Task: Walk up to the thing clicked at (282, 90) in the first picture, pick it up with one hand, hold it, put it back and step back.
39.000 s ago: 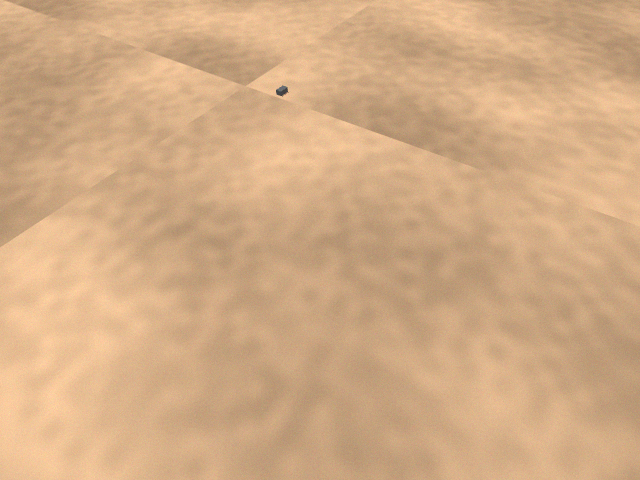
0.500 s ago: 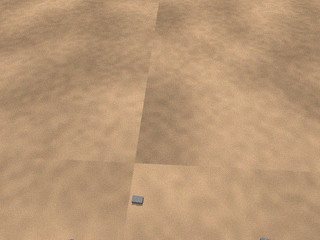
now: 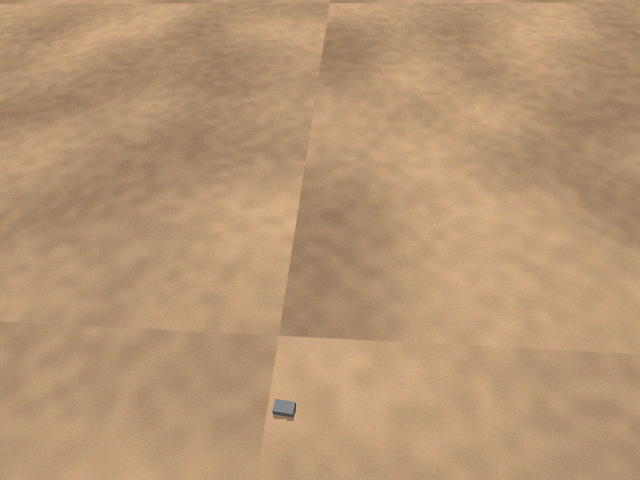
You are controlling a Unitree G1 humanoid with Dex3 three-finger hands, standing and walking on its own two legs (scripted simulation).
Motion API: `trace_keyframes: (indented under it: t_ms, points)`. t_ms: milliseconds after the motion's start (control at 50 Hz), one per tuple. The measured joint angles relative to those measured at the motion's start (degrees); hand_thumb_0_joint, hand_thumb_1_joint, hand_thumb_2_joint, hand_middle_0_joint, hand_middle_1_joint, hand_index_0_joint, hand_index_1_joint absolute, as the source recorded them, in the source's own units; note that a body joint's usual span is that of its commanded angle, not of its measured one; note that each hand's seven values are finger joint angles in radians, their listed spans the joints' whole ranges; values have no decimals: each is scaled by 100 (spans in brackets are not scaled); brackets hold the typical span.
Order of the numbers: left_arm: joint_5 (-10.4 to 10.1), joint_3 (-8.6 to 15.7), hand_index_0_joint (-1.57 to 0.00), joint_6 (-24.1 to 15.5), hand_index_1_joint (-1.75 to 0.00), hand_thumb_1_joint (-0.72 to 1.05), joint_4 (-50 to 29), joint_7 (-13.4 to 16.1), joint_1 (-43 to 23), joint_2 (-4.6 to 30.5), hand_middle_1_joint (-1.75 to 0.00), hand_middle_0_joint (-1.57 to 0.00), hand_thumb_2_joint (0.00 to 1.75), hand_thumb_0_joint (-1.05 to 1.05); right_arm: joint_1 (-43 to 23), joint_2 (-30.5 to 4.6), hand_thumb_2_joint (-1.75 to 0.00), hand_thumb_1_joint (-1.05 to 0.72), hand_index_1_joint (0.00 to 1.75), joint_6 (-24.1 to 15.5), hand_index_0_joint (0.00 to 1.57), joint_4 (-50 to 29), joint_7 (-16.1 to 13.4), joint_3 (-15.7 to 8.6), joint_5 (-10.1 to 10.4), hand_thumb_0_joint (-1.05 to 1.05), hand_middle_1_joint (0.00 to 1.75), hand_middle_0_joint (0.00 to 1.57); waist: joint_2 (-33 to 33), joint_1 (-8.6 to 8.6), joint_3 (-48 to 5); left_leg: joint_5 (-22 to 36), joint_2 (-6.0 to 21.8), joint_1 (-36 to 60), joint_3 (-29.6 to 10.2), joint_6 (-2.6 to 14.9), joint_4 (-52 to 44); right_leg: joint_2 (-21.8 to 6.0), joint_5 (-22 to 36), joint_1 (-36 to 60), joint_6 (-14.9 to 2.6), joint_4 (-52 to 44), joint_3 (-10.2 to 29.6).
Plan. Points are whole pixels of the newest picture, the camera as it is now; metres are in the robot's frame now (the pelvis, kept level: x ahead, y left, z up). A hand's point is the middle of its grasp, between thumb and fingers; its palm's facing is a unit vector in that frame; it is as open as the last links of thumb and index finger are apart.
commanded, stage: stand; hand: left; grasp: from above
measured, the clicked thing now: (284, 408) +0.47 +0.16 -0.77
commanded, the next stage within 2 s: step back in 1.64 s
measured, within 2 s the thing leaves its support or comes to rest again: neither
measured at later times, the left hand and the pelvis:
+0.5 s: hand out of the picture +0.07 +0.23 -0.16, palm faces +0.01 -0.94 -0.33, open 7.4 cm; pelvis +0.01 -0.01 +0.00, yaw +0 degrees
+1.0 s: hand out of the picture +0.09 +0.23 -0.15, palm faces +0.01 -0.94 -0.34, open 7.4 cm; pelvis +0.01 -0.01 +0.00, yaw +0 degrees
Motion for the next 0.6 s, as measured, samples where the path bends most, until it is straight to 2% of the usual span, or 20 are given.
trace_keyframes:
  t_ms: [600]
  points:
    - [-63, -43, -20, -63, -30, 90, 173, -83, -324, 69, -30, -20, 89, 0, -110, -167, -90, -90, 30, -19, 21, 240, 27, 99, 38, 0, 30, 20, -4, -83, -2, 40, 135, 52, -27, -98, -210, 133, 94, 84, -99, -295, -24]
